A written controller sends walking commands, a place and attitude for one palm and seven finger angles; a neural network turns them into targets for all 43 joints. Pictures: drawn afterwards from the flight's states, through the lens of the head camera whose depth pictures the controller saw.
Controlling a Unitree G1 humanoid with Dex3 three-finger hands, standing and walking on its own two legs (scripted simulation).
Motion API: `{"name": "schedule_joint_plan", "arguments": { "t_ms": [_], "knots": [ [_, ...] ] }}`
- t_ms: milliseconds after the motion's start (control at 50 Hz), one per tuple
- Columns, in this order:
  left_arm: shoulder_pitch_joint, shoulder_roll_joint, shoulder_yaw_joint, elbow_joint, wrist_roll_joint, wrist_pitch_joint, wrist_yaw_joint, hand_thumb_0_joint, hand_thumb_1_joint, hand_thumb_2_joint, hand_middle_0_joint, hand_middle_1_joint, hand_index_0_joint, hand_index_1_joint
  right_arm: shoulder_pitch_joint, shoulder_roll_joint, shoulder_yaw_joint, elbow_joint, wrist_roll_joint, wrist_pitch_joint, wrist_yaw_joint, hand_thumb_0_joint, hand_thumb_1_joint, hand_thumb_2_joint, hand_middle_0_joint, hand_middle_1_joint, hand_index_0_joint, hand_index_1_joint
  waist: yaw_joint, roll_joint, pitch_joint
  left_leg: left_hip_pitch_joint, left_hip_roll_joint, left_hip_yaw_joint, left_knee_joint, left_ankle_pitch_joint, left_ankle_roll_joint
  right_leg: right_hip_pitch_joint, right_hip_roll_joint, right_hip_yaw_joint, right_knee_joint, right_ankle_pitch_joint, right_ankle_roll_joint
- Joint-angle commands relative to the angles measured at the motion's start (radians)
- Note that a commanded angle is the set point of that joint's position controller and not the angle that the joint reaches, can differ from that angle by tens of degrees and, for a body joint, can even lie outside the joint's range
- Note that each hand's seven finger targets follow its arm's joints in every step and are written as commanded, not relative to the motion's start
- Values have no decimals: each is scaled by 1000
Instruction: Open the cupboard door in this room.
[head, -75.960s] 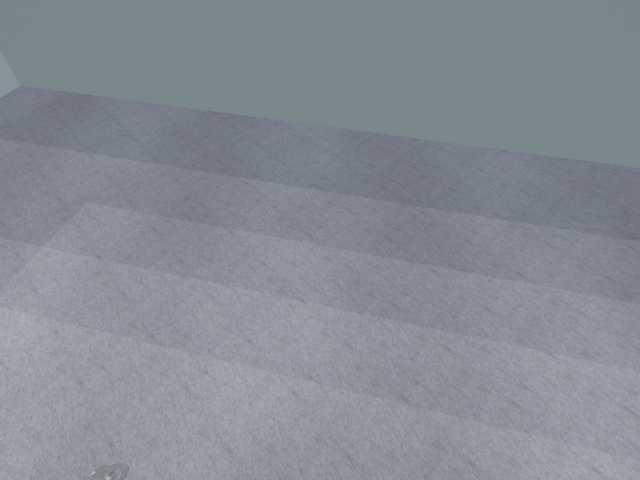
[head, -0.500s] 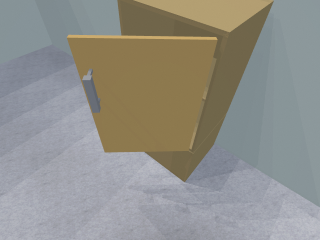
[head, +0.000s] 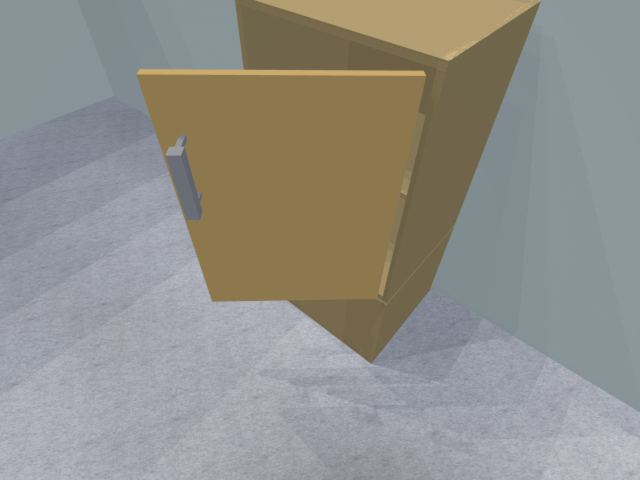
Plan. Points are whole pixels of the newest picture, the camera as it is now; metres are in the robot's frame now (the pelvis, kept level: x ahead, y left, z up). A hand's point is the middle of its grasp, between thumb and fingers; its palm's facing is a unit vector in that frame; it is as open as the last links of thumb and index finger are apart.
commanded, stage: come to a stop and stand still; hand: left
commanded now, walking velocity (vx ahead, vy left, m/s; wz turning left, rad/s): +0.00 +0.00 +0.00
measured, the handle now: (188, 178) +0.57 +0.26 +0.05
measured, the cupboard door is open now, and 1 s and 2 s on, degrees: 42 42 42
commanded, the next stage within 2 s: look again from close up in 1.10 s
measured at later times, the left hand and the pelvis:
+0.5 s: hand out of the picture -0.02 +0.20 -0.16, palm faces +0.03 -0.97 -0.26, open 7.4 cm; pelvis -0.05 -0.01 +0.01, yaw +1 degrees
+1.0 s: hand out of the picture -0.12 +0.16 -0.17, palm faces +0.09 -0.99 -0.11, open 7.4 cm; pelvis -0.06 +0.03 +0.01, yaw +1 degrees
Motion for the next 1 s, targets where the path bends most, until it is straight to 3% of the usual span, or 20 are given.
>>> {"name": "schedule_joint_plan", "arguments": {
  "t_ms": [0,60,180,300,480,620,980],
  "knots": [
    [6,169,42,-91,-2,-26,-5,0,900,900,-200,-300,-200,-300,4,-136,-27,-96,4,-8,6,0,-900,-900,200,300,200,300,-10,-48,39,-103,83,-119,-55,36,-17,-24,-145,229,-183,28,-101],
    [-39,201,45,-93,-3,-35,-9,0,900,900,-200,-300,-200,-300,1,-149,-23,-86,1,-4,19,0,-900,-900,200,300,200,300,-16,-65,61,-62,77,-118,-58,10,-15,-84,-149,244,-263,-151,-97],
    [-58,220,45,-61,-2,-36,-16,0,900,900,-200,-300,-200,-300,-12,-194,-19,-63,-1,-5,29,0,-900,-900,200,300,200,300,-3,-24,70,-89,94,-147,-143,-62,-9,-66,-122,208,-297,-226,-59],
    [-53,223,45,-23,-1,-33,-20,0,900,900,-200,-300,-200,-300,14,-203,-15,-21,-3,0,33,0,-900,-900,200,300,200,300,2,-36,64,-122,97,-157,-174,-124,-12,-45,-118,191,-326,-272,-40],
    [9,172,33,47,-2,-33,-18,0,900,900,-200,-300,-200,-300,43,-167,-3,48,2,-4,31,0,-900,-900,200,300,200,300,19,-6,55,-180,124,-192,-247,-145,-15,43,-97,153,-284,-177,-27],
    [85,92,15,97,1,-27,-11,0,900,900,-200,-300,-200,-300,66,-115,6,88,7,0,26,0,-900,-900,200,300,200,300,26,25,69,-207,145,-214,-303,-187,-15,72,-79,111,-240,-98,-13],
    [230,-27,15,146,15,-30,0,0,900,900,-200,-300,-200,-300,66,-52,-10,90,12,7,18,0,-900,-900,200,300,200,300,25,1,106,-208,148,-231,-328,-252,-9,2,-51,109,-195,-74,1]
  ]
}}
